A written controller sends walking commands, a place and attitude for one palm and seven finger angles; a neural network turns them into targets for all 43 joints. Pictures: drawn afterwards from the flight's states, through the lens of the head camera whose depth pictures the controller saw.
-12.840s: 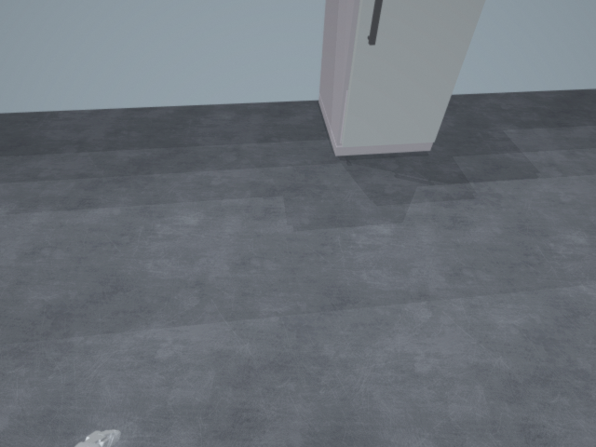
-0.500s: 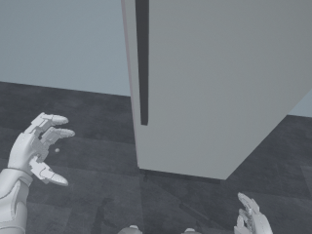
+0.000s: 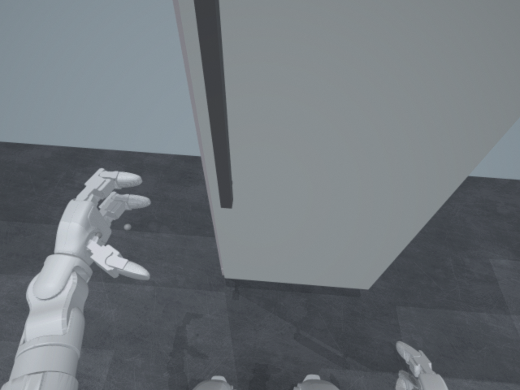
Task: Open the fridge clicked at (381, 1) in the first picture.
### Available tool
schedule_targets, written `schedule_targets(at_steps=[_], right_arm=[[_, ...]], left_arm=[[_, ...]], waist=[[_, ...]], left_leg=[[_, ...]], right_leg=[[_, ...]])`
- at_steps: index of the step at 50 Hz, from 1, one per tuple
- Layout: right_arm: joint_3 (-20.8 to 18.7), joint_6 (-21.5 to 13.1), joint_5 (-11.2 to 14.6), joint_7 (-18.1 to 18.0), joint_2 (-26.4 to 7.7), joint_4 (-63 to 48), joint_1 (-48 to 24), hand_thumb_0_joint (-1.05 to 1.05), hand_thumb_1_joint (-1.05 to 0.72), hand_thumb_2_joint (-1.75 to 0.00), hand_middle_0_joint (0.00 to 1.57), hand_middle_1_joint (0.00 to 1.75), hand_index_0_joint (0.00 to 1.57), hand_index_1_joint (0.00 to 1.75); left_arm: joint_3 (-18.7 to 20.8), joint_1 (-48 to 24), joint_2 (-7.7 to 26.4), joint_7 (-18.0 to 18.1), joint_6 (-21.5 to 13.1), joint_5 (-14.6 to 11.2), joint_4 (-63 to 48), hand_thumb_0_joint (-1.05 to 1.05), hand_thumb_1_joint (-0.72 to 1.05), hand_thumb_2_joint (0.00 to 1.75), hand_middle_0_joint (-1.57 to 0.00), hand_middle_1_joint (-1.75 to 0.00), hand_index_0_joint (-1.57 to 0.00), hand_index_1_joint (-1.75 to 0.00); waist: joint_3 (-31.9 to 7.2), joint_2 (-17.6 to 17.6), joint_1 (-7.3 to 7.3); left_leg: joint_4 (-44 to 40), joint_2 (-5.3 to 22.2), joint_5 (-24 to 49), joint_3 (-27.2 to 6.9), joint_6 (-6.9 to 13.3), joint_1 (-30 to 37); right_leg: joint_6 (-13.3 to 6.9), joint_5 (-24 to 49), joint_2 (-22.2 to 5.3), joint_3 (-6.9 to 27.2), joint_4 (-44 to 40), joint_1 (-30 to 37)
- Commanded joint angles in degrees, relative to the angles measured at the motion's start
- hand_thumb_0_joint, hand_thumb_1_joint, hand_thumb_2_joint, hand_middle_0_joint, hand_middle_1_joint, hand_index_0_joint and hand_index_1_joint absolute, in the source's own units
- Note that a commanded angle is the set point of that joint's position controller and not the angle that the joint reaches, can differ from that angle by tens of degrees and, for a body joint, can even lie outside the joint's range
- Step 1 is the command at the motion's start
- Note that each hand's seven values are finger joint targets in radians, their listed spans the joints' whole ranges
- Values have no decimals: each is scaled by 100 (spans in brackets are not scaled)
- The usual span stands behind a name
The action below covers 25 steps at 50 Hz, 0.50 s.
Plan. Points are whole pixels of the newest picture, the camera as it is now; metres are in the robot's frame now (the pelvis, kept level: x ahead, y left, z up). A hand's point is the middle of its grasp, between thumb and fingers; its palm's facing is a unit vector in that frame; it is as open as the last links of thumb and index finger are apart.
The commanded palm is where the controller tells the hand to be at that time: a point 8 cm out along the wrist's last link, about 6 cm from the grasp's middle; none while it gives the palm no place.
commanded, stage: move the hooked fingers beside the handle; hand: left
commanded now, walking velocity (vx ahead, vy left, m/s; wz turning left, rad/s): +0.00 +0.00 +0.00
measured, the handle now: (219, 101) +0.50 +0.09 +0.17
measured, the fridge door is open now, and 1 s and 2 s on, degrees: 0 0 0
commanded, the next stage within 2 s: feel for the door with the fingertips in 1.72 s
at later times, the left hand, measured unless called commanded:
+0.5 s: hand (160, 196) +0.39 +0.18 +0.06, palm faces -0.06 -1.00 +0.01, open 14.0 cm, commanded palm +0.38 +0.23 +0.06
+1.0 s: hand (195, 175) +0.44 +0.13 +0.05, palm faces -0.06 -1.00 +0.00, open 14.0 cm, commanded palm +0.42 +0.19 +0.06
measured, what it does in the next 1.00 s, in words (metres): stands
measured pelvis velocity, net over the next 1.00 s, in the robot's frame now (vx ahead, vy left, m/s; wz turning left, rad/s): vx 0.00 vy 0.00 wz -0.02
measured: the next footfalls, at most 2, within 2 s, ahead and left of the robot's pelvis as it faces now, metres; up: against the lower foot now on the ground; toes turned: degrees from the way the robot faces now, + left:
none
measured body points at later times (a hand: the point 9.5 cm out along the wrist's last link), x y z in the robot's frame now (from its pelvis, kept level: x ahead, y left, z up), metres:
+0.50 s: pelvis +0.00 +0.00 +0.00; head +0.07 +0.01 +0.44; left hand +0.39 +0.24 +0.06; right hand +0.11 -0.26 -0.11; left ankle +0.00 +0.09 -0.69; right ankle +0.03 -0.12 -0.69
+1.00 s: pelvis +0.00 +0.00 -0.01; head +0.09 +0.01 +0.43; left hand +0.44 +0.19 +0.06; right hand +0.06 -0.26 -0.13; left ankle +0.00 +0.09 -0.69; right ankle +0.03 -0.12 -0.69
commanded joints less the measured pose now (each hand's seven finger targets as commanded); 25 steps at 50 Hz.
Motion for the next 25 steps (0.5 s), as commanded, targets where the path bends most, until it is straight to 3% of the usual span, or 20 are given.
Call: schedule_targets(at_steps=[1,5,8,10,11,15,16,21,23,24,25], right_arm=[[-353,-201,35,-71,-784,-742,-30,0,-90,-90,20,30,20,30],[-368,-118,21,-39,-774,-725,19,0,-90,-90,20,30,20,30],[-353,-42,23,-51,-799,-666,41,0,-90,-90,20,30,20,30],[-362,-15,21,-43,-782,-659,61,0,-90,-90,20,30,20,30],[-372,0,18,-45,-786,-640,77,0,-90,-90,20,30,20,30],[-372,63,13,-24,-771,-582,145,0,-90,-90,20,30,20,30],[-392,81,19,-27,-793,-559,166,0,-90,-90,20,30,20,30],[-397,179,7,22,-778,-508,251,0,-90,-90,20,30,20,30],[-395,242,-11,22,-818,-462,307,0,-90,-90,20,30,20,30],[-394,276,-4,30,-801,-477,304,0,-90,-90,20,30,20,30],[-385,278,-16,48,-769,-490,298,0,-90,-90,20,30,20,30]], left_arm=[[427,-1733,1255,72,-453,-62,-1048,0,-50,30,-30,-120,-30,-120],[462,-1705,1227,110,-477,-52,-798,0,-50,30,-30,-120,-30,-120],[386,-2166,1219,127,-491,-6,-478,0,-50,30,-30,-120,-30,-120],[301,-2454,1158,116,-529,33,-470,0,-50,30,-30,-120,-30,-120],[423,-2457,1273,137,-553,36,-404,0,-50,30,-30,-120,-30,-120],[193,-2835,1073,149,-627,71,-198,0,-50,30,-30,-120,-30,-120],[307,-2901,1206,184,-656,88,-166,0,-50,30,-30,-120,-30,-120],[54,-3308,946,313,-650,201,172,0,-50,30,-30,-120,-30,-120],[232,-3511,1188,395,-666,241,405,0,-50,30,-30,-120,-30,-120],[268,-3555,1235,430,-682,295,449,0,-50,30,-30,-120,-30,-120],[53,-3787,998,458,-717,307,311,0,-50,30,-30,-120,-30,-120]], waist=[[-1713,306,-31],[-1726,185,-5],[-1519,-8,-113],[-1711,217,-134],[-1734,184,-100],[-1851,140,-203],[-1877,131,-169],[-1898,231,-232],[-1893,-53,-239],[-1950,104,-216],[-2064,276,-252]], left_leg=[[-924,32,1673,-198,-138,621],[-892,34,1796,-143,-129,532],[-863,33,1513,-124,-86,329],[-862,21,1478,-111,-97,415],[-854,27,1504,-119,-101,412],[-788,30,1547,-113,-87,422],[-786,43,1568,-139,-100,422],[-733,40,1607,-147,-112,453],[-681,37,1579,-149,-83,279],[-697,34,1551,-127,-95,271],[-692,21,1648,-139,-106,394]], right_leg=[[-118,1233,68,132,-531,1133],[-105,1448,66,162,-527,1238],[-99,1273,61,193,-562,1123],[-97,1245,47,217,-546,1110],[-108,1261,44,217,-546,1142],[-92,1357,52,232,-514,1095],[-104,1339,53,215,-483,1065],[-112,1342,60,188,-424,872],[-110,1371,68,215,-405,951],[-106,1350,62,231,-393,942],[-114,1422,52,216,-355,899]])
